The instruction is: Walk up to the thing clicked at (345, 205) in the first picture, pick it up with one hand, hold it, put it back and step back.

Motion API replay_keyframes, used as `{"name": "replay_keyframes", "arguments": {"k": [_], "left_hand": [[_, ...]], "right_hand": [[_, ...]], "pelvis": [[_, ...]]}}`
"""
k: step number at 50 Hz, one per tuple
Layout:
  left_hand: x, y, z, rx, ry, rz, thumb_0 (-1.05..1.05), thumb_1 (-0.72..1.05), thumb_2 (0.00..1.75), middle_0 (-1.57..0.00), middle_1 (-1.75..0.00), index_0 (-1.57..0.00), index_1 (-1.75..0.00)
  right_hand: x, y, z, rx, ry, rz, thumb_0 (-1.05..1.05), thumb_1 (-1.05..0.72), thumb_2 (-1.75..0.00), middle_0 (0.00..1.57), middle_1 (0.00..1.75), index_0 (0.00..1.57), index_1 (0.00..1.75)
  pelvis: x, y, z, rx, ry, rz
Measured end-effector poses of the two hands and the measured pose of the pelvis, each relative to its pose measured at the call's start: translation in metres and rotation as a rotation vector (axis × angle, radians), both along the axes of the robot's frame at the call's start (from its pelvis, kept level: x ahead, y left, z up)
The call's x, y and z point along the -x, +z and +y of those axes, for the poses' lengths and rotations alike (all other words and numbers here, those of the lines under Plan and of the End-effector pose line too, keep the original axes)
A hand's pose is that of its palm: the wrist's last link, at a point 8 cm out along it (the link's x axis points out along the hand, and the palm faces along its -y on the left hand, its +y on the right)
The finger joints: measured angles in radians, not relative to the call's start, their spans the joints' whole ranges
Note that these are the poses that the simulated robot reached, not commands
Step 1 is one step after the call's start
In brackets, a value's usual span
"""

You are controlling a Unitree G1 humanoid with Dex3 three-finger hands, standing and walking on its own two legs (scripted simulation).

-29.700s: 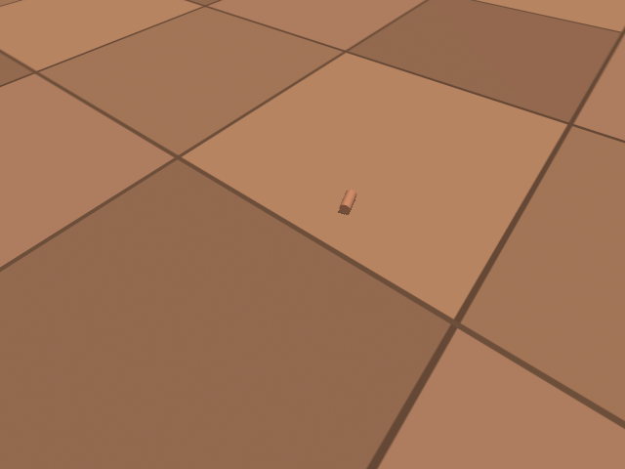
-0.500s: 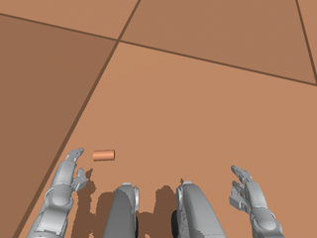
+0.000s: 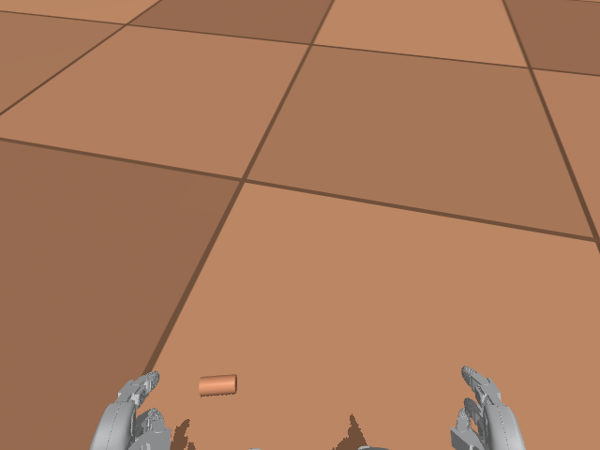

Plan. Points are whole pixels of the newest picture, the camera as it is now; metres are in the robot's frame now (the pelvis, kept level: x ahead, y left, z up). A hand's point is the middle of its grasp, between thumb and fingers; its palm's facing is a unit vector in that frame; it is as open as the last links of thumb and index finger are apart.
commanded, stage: home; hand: left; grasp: from above
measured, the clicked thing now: (218, 384) +0.42 +0.24 -0.69
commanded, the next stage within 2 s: stand in 2.00 s
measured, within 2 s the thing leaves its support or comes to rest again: neither
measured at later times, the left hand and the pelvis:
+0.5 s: hand (171, 446) +0.16 +0.17 -0.05, palm faces +0.06 -0.98 -0.20, open 7.4 cm; pelvis +0.00 -0.01 +0.00, yaw +1 degrees
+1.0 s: hand (172, 449) +0.15 +0.17 -0.05, palm faces +0.05 -0.98 -0.20, open 7.4 cm; pelvis -0.01 -0.01 +0.00, yaw +0 degrees
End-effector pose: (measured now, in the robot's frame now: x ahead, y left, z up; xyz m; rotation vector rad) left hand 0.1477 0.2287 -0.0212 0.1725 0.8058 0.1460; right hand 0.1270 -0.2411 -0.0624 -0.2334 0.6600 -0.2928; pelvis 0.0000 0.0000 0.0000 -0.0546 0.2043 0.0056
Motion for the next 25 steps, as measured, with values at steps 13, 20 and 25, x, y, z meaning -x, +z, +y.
{"name": "replay_keyframes", "arguments": {"k": [13, 20, 25], "left_hand": [[0.008, -0.001, -0.005, 0.024, 0.002, 0.011, 0.01, 0.90, 0.90, -0.20, -0.31, -0.20, -0.30], [0.010, 0.000, -0.007, 0.016, 0.000, 0.010, 0.01, 0.90, 0.90, -0.20, -0.31, -0.20, -0.30], [0.010, 0.001, -0.007, 0.010, -0.001, 0.007, 0.01, 0.90, 0.90, -0.20, -0.31, -0.20, -0.30]], "right_hand": [[-0.033, 0.021, -0.001, 0.024, 0.079, -0.110, 0.02, -0.91, -0.90, 0.21, 0.30, 0.20, 0.30], [-0.029, 0.016, 0.000, 0.016, 0.090, -0.092, 0.02, -0.91, -0.90, 0.21, 0.30, 0.20, 0.30], [-0.022, 0.010, -0.001, 0.007, 0.080, -0.071, 0.02, -0.90, -0.90, 0.21, 0.30, 0.20, 0.30]], "pelvis": [[0.000, 0.004, -0.006, -0.007, 0.012, -0.032], [0.001, 0.004, -0.008, -0.009, 0.013, -0.037], [0.002, 0.003, -0.009, -0.010, 0.012, -0.037]]}}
